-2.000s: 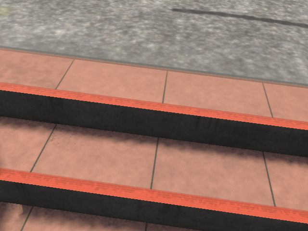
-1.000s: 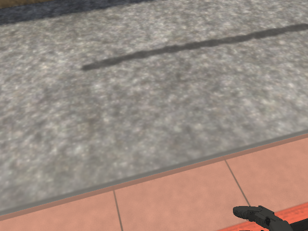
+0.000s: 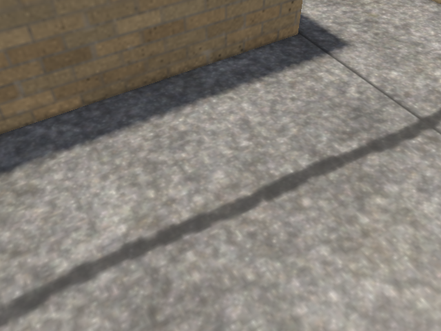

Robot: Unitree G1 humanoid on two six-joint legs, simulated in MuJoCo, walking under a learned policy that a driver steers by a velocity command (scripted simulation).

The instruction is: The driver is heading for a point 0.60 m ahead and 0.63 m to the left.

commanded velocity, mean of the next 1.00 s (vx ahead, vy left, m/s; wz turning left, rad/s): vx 0.06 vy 0.00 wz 0.54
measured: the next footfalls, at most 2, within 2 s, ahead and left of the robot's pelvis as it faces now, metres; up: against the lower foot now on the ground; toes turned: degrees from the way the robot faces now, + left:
left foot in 0.04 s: +0.22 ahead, +0.07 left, +0.00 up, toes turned +2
right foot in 0.58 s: +0.28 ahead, -0.11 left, +0.00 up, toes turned +27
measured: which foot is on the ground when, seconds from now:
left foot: up 0.00-0.02, down 0.04-0.58, up 0.60-1.00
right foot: down 0.00-0.04, up 0.06-0.56, down 0.58-1.00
